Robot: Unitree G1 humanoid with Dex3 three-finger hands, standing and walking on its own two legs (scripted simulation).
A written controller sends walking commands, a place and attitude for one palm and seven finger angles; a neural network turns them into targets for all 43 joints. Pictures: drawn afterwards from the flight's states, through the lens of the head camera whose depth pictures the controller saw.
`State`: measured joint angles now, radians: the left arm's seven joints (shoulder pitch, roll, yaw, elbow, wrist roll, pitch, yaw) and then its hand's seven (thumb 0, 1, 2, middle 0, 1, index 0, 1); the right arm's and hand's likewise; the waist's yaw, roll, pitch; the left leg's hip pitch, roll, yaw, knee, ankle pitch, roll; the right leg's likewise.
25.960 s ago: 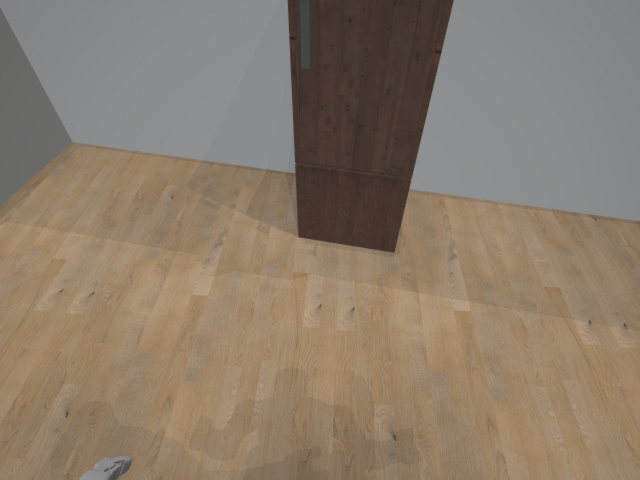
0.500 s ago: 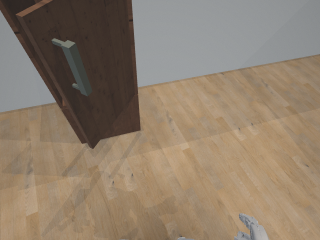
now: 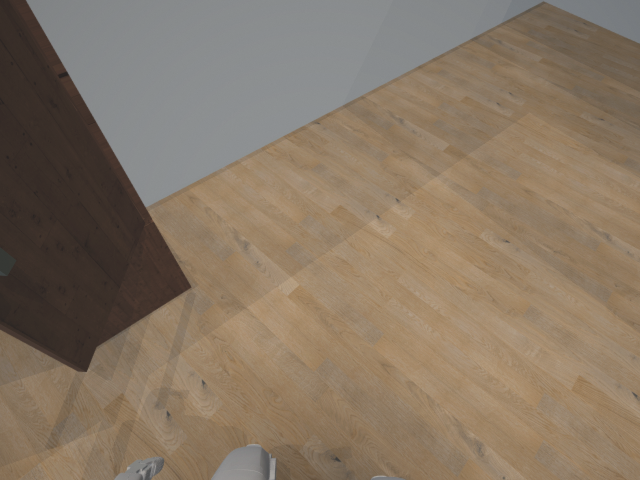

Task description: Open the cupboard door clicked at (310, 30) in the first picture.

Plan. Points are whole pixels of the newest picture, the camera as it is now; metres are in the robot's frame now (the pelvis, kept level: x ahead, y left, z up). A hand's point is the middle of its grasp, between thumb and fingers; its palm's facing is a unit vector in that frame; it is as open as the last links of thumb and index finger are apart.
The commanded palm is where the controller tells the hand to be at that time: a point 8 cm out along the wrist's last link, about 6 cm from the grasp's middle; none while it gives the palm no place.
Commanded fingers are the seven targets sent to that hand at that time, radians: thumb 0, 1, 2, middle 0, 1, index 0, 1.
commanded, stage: walk to a spot facing it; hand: left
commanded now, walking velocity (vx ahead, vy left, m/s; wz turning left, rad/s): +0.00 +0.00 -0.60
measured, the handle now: out of the picture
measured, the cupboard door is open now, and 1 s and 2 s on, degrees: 47 47 47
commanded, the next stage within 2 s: turn to face it in 1.82 s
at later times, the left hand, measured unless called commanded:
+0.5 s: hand (221, 424) +0.20 +0.16 -0.16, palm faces -0.28 -0.93 -0.25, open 7.4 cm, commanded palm none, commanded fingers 0.00 0.90 0.90 -0.20 -0.30 -0.20 -0.30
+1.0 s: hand (282, 306) +0.39 +0.09 -0.16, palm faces -0.52 -0.84 -0.17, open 7.4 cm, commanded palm none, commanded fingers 0.00 0.90 0.90 -0.20 -0.30 -0.20 -0.30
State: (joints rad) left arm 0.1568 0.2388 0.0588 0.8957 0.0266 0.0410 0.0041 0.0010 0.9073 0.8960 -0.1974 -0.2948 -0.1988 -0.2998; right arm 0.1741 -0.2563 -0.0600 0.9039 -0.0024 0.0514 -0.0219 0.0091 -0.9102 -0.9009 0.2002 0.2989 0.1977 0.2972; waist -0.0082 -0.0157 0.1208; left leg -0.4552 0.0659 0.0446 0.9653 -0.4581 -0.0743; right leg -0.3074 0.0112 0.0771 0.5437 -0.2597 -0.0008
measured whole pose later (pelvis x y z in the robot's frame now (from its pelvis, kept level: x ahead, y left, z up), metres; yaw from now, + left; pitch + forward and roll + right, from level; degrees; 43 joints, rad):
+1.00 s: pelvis +0.22 -0.05 +0.01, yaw -34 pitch +2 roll -2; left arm 0.19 0.25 0.09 0.97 0.03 0.01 -0.05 0.01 0.91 0.90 -0.19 -0.29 -0.19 -0.30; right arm 0.29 -0.16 -0.02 0.95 -0.03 -0.08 -0.02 0.00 -0.91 -0.90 0.20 0.30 0.20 0.30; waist 0.02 -0.04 0.06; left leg -0.20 0.10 0.17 0.43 -0.25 0.00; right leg -0.57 -0.06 -0.04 1.17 -0.28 0.00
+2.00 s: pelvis +0.56 -0.40 +0.01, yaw -51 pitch +0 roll +0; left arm 0.23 0.17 0.06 1.02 0.03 -0.01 -0.02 0.01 0.92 0.90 -0.19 -0.29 -0.19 -0.30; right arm 0.28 -0.19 -0.04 1.05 -0.03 -0.05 -0.02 0.00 -0.94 -0.90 0.20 0.30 0.20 0.30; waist 0.02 0.00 0.06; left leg -0.15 0.07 0.19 0.42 -0.26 0.00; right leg -0.53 -0.10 -0.06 0.84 -0.23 0.01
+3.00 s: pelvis +0.63 -0.59 +0.01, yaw -16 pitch +1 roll +3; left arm 0.24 0.19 0.04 0.91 0.03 0.00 0.02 0.00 0.91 0.90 -0.20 -0.30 -0.20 -0.30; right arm 0.08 -0.26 -0.07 0.91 -0.01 0.07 0.03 0.01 -0.91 -0.90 0.20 0.30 0.20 0.30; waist 0.01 -0.02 0.12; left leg -0.39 0.03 0.10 0.78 -0.43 -0.07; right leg -0.22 -0.14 -0.24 0.53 -0.32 0.00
